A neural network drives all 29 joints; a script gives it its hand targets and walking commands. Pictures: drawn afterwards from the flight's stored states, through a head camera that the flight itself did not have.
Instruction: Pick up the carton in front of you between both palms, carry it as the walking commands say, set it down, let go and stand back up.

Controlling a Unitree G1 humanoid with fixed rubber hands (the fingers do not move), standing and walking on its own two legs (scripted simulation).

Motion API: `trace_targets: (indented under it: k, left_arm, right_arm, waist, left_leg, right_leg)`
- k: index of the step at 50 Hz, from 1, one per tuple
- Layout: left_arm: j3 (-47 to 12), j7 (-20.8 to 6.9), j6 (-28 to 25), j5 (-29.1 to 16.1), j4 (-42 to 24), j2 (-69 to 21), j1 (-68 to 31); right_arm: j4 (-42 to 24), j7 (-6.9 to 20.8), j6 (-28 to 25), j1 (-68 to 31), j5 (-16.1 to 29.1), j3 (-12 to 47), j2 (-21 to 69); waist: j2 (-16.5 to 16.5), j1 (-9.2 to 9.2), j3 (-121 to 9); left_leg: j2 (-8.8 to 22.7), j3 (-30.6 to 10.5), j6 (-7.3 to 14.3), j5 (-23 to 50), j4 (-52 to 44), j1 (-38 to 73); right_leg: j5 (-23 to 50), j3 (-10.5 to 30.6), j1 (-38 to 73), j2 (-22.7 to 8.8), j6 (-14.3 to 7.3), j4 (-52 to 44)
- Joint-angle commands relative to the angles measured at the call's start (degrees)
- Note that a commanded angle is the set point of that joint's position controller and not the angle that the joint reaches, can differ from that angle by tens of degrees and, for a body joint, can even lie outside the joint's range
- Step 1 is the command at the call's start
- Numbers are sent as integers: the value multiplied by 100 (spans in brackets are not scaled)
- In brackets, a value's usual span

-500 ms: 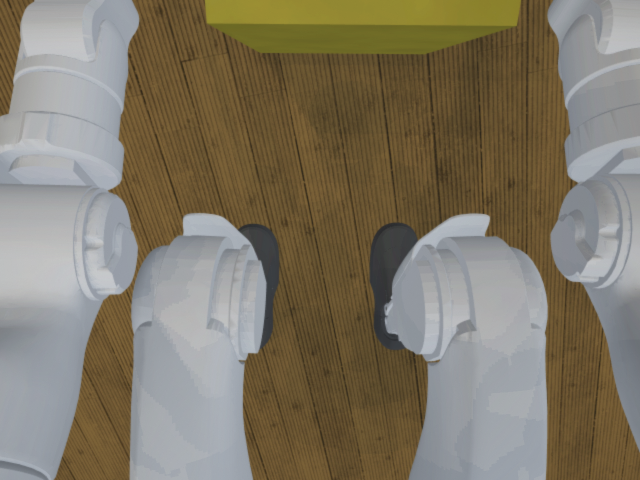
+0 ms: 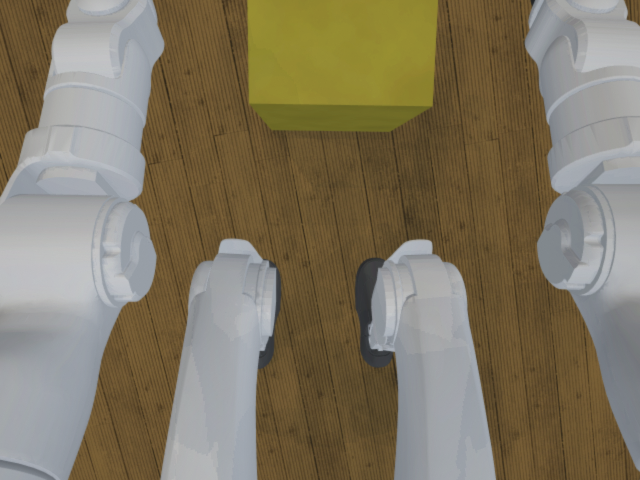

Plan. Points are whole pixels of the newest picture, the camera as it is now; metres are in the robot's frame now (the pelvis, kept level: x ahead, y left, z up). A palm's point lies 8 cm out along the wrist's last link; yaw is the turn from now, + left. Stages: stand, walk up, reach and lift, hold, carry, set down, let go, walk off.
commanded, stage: set down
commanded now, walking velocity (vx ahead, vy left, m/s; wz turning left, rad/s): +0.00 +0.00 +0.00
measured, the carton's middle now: (336, 48) +0.57 -0.02 -0.32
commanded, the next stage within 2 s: let go in 0.62 s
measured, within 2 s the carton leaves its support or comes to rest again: neither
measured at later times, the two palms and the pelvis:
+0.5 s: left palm out of the picture +0.57 +0.18 +0.04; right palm out of the picture +0.57 -0.22 +0.04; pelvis +0.02 +0.00 +0.14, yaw +0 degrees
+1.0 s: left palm out of the picture +0.46 +0.21 +0.14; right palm out of the picture +0.45 -0.22 +0.14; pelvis +0.06 +0.01 +0.26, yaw -1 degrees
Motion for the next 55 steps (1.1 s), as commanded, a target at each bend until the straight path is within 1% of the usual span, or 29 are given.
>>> trace_targets:
  k: [1,6,8,10,15,17,18,24,25,26,27,28,29,31,32,33,35,36,37,39,40,42,43,44,46,47,50,52,55]
  left_arm:
    - [87,-65,-110,161,-925,540,-1271]
    - [104,-3,110,104,-1237,704,-1076]
    - [90,-4,193,140,-1514,819,-1318]
    - [296,-3,238,270,-2080,884,-1119]
    - [58,-143,429,10,-1701,411,-950]
    - [242,-146,372,209,-1763,527,-664]
    - [290,-166,334,219,-1764,467,-473]
    - [550,-357,45,553,-1591,334,-66]
    - [480,-387,47,562,-1581,221,-91]
    - [608,-420,-9,564,-1573,276,-16]
    - [539,-441,-47,576,-1736,242,-96]
    - [670,-435,-63,669,-1766,359,57]
    - [542,-476,-78,671,-1499,123,191]
    - [681,-477,-64,761,-1538,89,413]
    - [646,-540,-102,679,-1677,139,491]
    - [700,-555,-118,929,-1694,145,818]
    - [850,-600,-144,1288,-1842,262,1136]
    - [688,-639,-150,1263,-1906,165,1350]
    - [810,-645,-175,1411,-2260,132,1702]
    - [480,-717,-148,1311,-2567,-213,2094]
    - [296,-753,-172,1290,-2917,-187,2404]
    - [492,-761,-198,1372,-2881,-58,3131]
    - [287,-824,-223,1258,-2987,-187,3219]
    - [284,-850,-261,1208,-2987,-88,3461]
    - [131,-864,-370,1157,-3107,-213,3971]
    - [196,-851,-458,1170,-3201,-77,4193]
    - [94,-932,-581,1017,-3111,-212,4826]
    - [-10,-941,-731,1024,-2981,-200,5450]
    - [-110,-987,-905,928,-3136,-357,6015]
  right_arm:
    - [-751,82,-105,-1171,-228,-495,-738]
    - [-1347,119,87,-1149,-117,-256,-720]
    - [-1507,146,175,-1256,-74,-434,-864]
    - [-2028,179,288,-1318,-116,-330,-943]
    - [-1677,306,343,-918,-143,-498,-801]
    - [-1529,338,344,-692,-184,-378,-673]
    - [-1424,353,324,-600,-409,-519,-704]
    - [-1817,463,56,-321,-536,-670,-396]
    - [-1530,471,26,-53,-723,-824,-377]
    - [-1643,480,4,-166,-683,-757,-409]
    - [-1859,497,-56,-181,-739,-860,-282]
    - [-1935,469,-34,-203,-835,-866,-467]
    - [-1702,483,-55,235,-725,-928,-288]
    - [-1532,554,-17,248,-857,-846,-153]
    - [-1669,538,-47,374,-1010,-966,-139]
    - [-1700,546,-33,699,-1037,-1060,-81]
    - [-2006,521,-50,1134,-1035,-937,56]
    - [-1920,520,-58,1402,-1192,-1019,10]
    - [-2130,506,-69,1804,-1322,-1021,31]
    - [-2550,530,-156,2383,-1430,-929,49]
    - [-2647,538,-120,2649,-1357,-869,87]
    - [-3218,570,-193,2971,-1171,-603,202]
    - [-3106,586,-207,3301,-1292,-591,147]
    - [-3241,583,-245,3451,-1201,-499,345]
    - [-3363,628,-350,4079,-1089,-305,362]
    - [-3464,646,-414,4015,-973,-288,446]
    - [-3477,652,-586,4924,-1049,-350,592]
    - [-3377,690,-703,5474,-986,-199,647]
    - [-3505,690,-847,6221,-1086,-298,540]
  waist:
    - [164,-92,-6687]
    - [-157,-31,-7830]
    - [240,-68,-7925]
    - [-33,152,-8378]
    - [126,-157,-7313]
    - [17,159,-7296]
    - [-183,6,-7437]
    - [-279,134,-7184]
    - [-290,-161,-7138]
    - [-241,135,-7048]
    - [-294,-140,-7256]
    - [-233,79,-7192]
    - [81,-37,-7189]
    - [-302,86,-7053]
    - [-372,-147,-6984]
    - [-73,78,-7128]
    - [56,189,-7175]
    - [39,17,-7149]
    - [246,224,-7303]
    - [123,-103,-7342]
    - [436,-31,-7232]
    - [184,168,-6741]
    - [50,-177,-6453]
    - [-83,-7,-6206]
    - [195,78,-5988]
    - [-47,168,-5728]
    - [-145,-167,-5394]
    - [-21,137,-5079]
    - [-38,-24,-4755]
  left_leg:
    - [-145,239,-155,1915,-1330,3077]
    - [-179,315,-133,1994,-1859,3756]
    - [-194,366,-201,1962,-2058,3928]
    - [-177,380,-117,2331,-2228,4368]
    - [-152,203,-192,2235,-2952,4339]
    - [-203,264,-221,2442,-3201,4510]
    - [-206,264,-213,2468,-3352,4462]
    - [-211,176,-129,3013,-4060,4515]
    - [-206,178,-170,3010,-4216,4499]
    - [-182,167,-179,3175,-4280,4778]
    - [-225,228,-192,3128,-4441,4714]
    - [-181,219,-186,3044,-4488,4873]
    - [-134,183,-167,3333,-4652,5320]
    - [-194,177,-205,3100,-5004,5121]
    - [-218,202,-218,3002,-5147,4776]
    - [-208,259,-204,3196,-5172,5450]
    - [-147,265,-207,3411,-5317,6013]
    - [-100,157,-181,3389,-5544,6100]
    - [-171,215,-205,3617,-5539,6544]
    - [-136,134,-219,3757,-5749,6960]
    - [-136,194,-256,3766,-5881,7248]
    - [-65,36,-141,3893,-6034,7600]
    - [-48,30,-168,3568,-6240,7454]
    - [-55,-12,-100,3243,-6439,7490]
    - [-16,-59,-118,3425,-6604,8156]
    - [-25,-107,-87,3366,-6682,7767]
    - [-20,-116,-83,3479,-6917,7910]
    - [-21,-161,-66,3576,-7043,8068]
    - [56,-169,-105,3739,-7216,8626]
  right_leg:
    - [2283,-233,3454,106,195,-1279]
    - [2455,-330,4674,196,165,-1779]
    - [2407,-229,4702,246,105,-2074]
    - [2627,-285,4847,225,155,-2233]
    - [2546,-245,4971,196,128,-2969]
    - [2727,-111,5111,200,149,-3263]
    - [2834,-204,5322,179,206,-3294]
    - [3582,-59,5957,119,261,-3947]
    - [3694,-71,6247,125,248,-4141]
    - [3648,-48,6033,112,279,-4242]
    - [3895,-104,6488,146,230,-4269]
    - [3776,14,6494,108,244,-4467]
    - [3882,6,6382,121,251,-4709]
    - [3923,34,7074,96,256,-4769]
    - [3971,13,7267,84,233,-4847]
    - [3841,-7,7139,81,278,-5053]
    - [3940,74,7281,147,229,-5359]
    - [4030,26,7336,145,259,-5434]
    - [4034,100,7514,128,226,-5594]
    - [4132,4,7816,111,189,-5807]
    - [4055,16,7999,111,164,-5878]
    - [3953,7,7779,57,187,-6177]
    - [3864,-19,8071,69,157,-6295]
    - [3546,-2,8155,33,206,-6428]
    - [3332,-39,8155,19,183,-6646]
    - [3486,-26,8368,-1,166,-6573]
    - [3827,150,8831,-43,140,-6865]
    - [3890,147,8978,-54,163,-6954]
    - [3921,154,9114,-36,163,-7213]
